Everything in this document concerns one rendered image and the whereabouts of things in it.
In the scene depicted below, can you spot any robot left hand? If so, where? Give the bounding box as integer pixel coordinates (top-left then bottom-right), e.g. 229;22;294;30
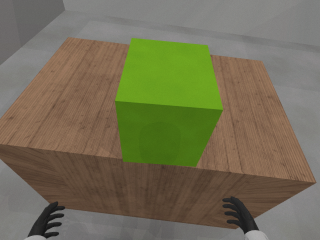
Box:
27;201;65;239

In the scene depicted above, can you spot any robot right hand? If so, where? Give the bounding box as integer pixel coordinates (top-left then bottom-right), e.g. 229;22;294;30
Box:
222;196;259;235

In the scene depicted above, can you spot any pedestal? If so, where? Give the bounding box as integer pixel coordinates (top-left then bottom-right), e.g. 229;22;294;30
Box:
0;37;317;229

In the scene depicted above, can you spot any carton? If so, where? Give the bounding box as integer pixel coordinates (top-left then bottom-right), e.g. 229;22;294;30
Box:
115;38;223;167

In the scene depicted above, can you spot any robot right forearm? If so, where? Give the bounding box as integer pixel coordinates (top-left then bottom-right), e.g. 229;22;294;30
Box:
244;230;269;240

